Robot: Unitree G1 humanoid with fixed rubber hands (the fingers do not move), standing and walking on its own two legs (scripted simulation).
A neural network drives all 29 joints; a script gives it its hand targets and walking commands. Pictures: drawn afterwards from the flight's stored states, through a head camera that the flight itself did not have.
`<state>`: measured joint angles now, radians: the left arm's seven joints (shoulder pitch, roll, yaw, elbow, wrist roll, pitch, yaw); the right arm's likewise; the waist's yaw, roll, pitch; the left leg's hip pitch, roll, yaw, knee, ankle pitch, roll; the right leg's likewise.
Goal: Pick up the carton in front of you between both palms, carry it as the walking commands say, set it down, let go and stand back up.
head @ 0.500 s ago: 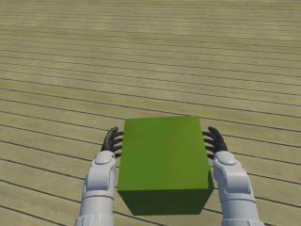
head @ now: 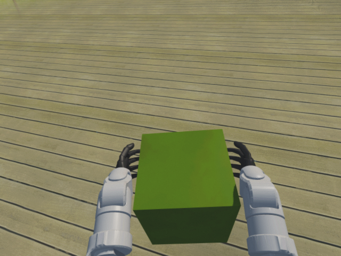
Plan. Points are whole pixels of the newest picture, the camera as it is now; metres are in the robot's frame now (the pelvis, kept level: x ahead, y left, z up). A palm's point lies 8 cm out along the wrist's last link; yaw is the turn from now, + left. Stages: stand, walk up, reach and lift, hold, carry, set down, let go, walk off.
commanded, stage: hold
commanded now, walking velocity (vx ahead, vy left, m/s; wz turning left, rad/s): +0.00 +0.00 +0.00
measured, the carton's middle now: (185, 189) +0.29 +0.00 -0.05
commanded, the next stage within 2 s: set down in 0.02 s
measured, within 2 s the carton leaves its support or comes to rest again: neither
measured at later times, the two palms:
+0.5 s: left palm (136, 178) +0.34 +0.15 -0.06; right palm (237, 178) +0.34 -0.15 -0.08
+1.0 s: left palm (147, 193) +0.38 +0.15 -0.23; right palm (228, 192) +0.38 -0.15 -0.25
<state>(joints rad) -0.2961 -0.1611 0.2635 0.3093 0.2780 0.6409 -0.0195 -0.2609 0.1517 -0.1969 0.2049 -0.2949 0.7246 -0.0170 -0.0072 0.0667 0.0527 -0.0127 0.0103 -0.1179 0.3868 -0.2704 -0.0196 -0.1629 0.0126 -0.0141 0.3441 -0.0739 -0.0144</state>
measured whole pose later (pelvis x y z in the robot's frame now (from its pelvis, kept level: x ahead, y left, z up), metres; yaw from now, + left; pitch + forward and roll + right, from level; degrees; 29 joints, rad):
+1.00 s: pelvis -0.05 +0.02 -0.17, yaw +2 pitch +40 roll +3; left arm -0.73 -0.14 0.46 0.61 0.19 0.20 0.08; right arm -0.74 0.04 -0.40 0.61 -0.27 0.24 0.01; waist -0.01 0.05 -0.21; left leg -1.52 -0.13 -0.08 1.38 -0.56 -0.04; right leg -1.67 0.04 0.12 1.29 -0.31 0.05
